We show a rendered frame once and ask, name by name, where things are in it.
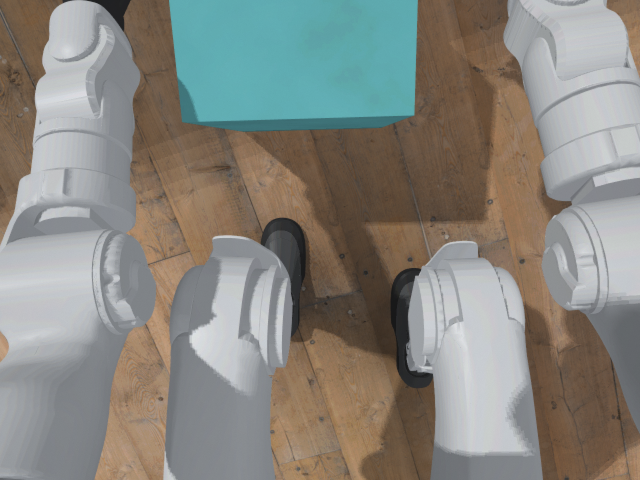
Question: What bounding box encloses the carton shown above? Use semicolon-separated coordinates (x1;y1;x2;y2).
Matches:
169;0;418;132

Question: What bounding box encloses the left robot forearm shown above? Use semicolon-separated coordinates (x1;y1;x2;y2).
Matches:
0;0;140;335

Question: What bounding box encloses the right robot shin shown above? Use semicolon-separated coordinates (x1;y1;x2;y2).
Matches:
406;241;525;374

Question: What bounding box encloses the right robot upper arm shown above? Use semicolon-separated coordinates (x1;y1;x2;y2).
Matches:
541;195;640;433

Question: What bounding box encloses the right robot forearm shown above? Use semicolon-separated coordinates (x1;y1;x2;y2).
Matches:
503;0;640;205

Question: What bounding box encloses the left robot thigh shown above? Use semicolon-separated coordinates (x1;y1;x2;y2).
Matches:
163;256;293;480

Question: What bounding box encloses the robot left hand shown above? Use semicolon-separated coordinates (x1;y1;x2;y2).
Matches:
62;0;131;32

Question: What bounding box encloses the left robot upper arm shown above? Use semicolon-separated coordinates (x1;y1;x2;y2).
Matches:
0;229;156;480

